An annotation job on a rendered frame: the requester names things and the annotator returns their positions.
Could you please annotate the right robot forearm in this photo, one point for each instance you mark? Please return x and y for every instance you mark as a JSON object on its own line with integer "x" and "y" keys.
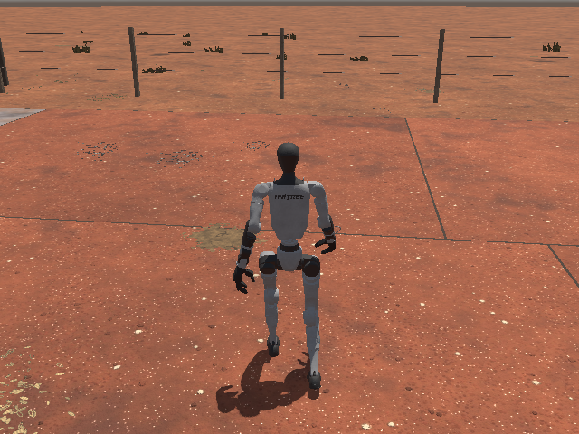
{"x": 329, "y": 232}

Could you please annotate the right robot hand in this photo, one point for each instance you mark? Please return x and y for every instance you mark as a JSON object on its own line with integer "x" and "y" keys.
{"x": 331, "y": 247}

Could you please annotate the robot left upper arm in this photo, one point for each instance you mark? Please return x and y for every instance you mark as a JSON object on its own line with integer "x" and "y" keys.
{"x": 260, "y": 191}

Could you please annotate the right robot foot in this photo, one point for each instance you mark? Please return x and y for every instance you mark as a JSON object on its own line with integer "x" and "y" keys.
{"x": 314, "y": 381}

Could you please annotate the left robot forearm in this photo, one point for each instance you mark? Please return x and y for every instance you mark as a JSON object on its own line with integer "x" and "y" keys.
{"x": 246, "y": 248}

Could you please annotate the robot left shin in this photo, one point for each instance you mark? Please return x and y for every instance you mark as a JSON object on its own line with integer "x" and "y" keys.
{"x": 271, "y": 314}

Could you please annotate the robot right upper arm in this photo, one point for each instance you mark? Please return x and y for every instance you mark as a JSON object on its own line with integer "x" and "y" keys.
{"x": 317, "y": 190}

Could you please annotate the left robot hand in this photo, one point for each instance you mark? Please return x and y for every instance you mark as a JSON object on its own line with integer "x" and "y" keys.
{"x": 237, "y": 277}

